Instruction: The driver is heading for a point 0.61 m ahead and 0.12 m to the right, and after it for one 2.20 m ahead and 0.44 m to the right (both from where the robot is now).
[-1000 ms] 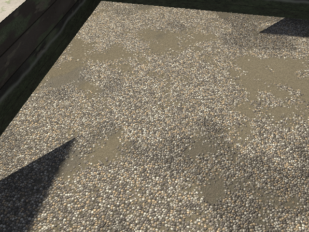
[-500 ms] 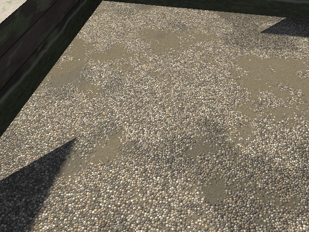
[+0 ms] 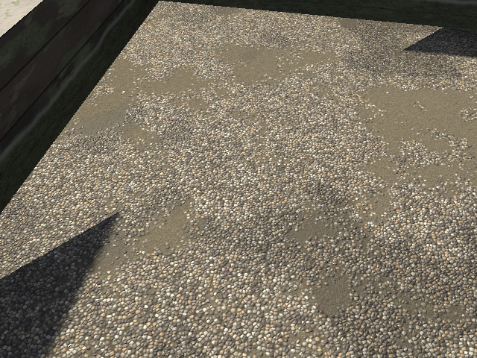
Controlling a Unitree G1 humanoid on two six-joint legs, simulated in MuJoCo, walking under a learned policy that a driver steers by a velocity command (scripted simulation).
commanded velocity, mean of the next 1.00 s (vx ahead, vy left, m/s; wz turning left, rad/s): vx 0.21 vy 0.00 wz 0.00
